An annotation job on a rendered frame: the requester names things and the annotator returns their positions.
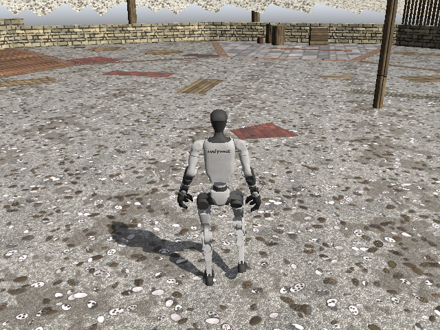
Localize robot right shin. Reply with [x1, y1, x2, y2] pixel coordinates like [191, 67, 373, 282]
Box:
[235, 217, 245, 264]

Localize robot right hand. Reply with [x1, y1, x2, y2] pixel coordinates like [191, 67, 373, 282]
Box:
[245, 195, 261, 212]

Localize robot right foot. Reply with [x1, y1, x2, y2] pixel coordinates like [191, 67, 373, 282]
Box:
[237, 261, 248, 273]

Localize robot right forearm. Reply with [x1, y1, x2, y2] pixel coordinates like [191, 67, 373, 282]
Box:
[245, 167, 260, 197]

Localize robot left upper arm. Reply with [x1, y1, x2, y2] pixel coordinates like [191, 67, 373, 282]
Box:
[186, 140, 205, 177]

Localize robot left hand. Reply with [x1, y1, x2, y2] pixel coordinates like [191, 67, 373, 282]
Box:
[177, 193, 193, 209]

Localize robot left forearm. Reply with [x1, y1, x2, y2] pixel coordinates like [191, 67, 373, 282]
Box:
[179, 167, 193, 196]

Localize robot right upper arm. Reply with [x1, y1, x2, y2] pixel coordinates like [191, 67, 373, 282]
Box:
[234, 139, 252, 177]

